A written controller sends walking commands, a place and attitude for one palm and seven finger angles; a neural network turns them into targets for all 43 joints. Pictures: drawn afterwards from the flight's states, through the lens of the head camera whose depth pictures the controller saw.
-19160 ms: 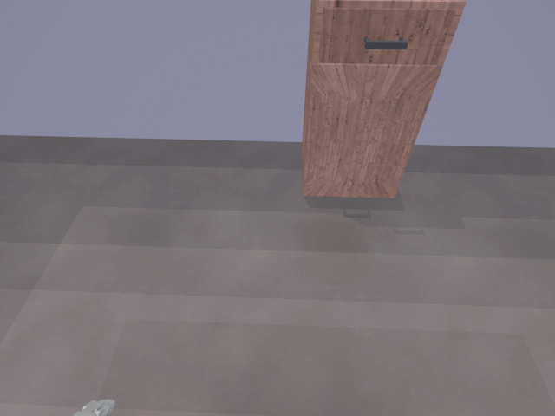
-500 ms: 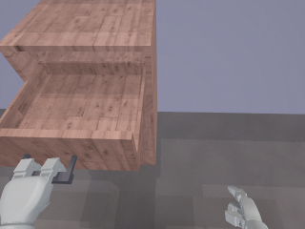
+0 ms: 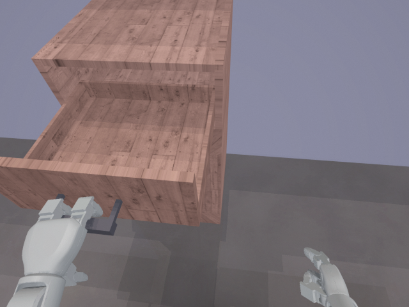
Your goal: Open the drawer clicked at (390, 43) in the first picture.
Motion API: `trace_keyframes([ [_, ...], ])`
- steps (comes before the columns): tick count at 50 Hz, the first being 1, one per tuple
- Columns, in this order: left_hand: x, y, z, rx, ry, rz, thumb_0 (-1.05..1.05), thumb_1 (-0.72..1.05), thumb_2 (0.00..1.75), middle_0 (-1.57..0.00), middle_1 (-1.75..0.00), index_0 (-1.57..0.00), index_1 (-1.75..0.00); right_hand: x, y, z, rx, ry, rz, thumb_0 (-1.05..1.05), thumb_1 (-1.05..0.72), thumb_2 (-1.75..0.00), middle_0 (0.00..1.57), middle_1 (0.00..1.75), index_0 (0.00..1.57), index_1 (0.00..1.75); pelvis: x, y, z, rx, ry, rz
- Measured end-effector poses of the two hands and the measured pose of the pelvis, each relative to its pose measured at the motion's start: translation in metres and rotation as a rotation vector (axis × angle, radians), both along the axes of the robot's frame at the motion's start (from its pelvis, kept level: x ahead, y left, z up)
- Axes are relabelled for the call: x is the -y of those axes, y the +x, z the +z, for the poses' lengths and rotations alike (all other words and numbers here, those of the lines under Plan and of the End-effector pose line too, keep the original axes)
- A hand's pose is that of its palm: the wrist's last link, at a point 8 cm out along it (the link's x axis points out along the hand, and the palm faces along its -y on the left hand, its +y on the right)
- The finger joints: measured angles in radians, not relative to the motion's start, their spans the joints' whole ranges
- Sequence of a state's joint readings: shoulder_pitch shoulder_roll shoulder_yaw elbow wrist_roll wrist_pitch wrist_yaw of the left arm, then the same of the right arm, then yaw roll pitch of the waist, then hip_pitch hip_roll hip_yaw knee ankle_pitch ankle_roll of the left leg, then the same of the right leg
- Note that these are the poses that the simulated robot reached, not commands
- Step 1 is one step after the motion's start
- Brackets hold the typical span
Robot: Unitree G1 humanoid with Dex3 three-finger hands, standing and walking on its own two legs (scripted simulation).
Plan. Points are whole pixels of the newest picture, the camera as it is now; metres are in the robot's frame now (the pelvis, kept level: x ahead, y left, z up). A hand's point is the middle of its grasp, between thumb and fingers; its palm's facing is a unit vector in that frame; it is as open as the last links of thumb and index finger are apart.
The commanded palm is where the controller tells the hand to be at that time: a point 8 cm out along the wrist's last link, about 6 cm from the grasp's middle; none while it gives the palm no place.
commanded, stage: lift the hand off the handle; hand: left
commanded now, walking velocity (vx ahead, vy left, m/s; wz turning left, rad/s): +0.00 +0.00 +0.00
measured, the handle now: (83, 213) +0.26 +0.27 +0.04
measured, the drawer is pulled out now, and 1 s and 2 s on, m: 0.30 0.30 0.30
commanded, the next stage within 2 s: draw the hand back to the body in 1.70 s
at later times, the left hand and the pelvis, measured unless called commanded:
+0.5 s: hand (79, 241) +0.21 +0.27 +0.03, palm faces +0.01 -0.06 -1.00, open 13.7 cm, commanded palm +0.19 +0.26 +0.09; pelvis -0.01 +0.00 +0.00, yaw +1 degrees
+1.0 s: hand (62, 225) +0.21 +0.26 +0.10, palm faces +0.06 -0.05 -1.00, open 13.7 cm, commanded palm +0.19 +0.26 +0.16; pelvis -0.01 -0.01 +0.02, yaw +1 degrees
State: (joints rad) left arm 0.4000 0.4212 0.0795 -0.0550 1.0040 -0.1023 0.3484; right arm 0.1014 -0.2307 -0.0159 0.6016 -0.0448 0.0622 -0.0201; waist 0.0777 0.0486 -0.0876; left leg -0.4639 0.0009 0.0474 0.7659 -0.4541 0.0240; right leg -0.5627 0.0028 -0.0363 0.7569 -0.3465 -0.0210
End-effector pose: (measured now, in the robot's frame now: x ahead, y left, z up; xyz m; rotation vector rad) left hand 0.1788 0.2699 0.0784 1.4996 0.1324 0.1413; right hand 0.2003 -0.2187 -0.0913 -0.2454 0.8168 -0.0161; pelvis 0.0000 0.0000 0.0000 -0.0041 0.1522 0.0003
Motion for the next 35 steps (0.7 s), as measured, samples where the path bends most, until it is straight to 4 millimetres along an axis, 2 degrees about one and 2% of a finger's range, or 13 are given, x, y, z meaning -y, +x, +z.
trace_keyframes([
  [8, 0.002, 0.000, -0.003, 0.017, 0.001, 0.008, 0.00, -0.44, 0.33, -0.27, -1.19, -0.32, -1.20, 0.003, -0.002, -0.002, -0.018, -0.016, 0.003, 0.01, -0.90, -0.90, 0.20, 0.30, 0.21, 0.30, 0.000, -0.002, -0.001, -0.002, -0.002, 0.007],
  [23, 0.003, 0.012, -0.002, 0.002, 0.013, 0.005, 0.00, -0.49, 0.30, -0.30, -1.20, -0.34, -1.23, 0.001, -0.012, -0.010, -0.056, -0.013, 0.004, 0.01, -0.90, -0.90, 0.20, 0.30, 0.21, 0.30, 0.004, -0.006, 0.000, 0.006, 0.001, 0.017],
  [35, 0.007, 0.012, 0.027, 0.034, 0.021, -0.025, 0.00, -0.49, 0.30, -0.32, -1.20, -0.35, -1.22, 0.004, -0.009, 0.001, -0.021, -0.002, -0.009, 0.01, -0.90, -0.90, 0.20, 0.30, 0.21, 0.30, 0.007, -0.006, 0.008, 0.045, 0.006, 0.015],
])
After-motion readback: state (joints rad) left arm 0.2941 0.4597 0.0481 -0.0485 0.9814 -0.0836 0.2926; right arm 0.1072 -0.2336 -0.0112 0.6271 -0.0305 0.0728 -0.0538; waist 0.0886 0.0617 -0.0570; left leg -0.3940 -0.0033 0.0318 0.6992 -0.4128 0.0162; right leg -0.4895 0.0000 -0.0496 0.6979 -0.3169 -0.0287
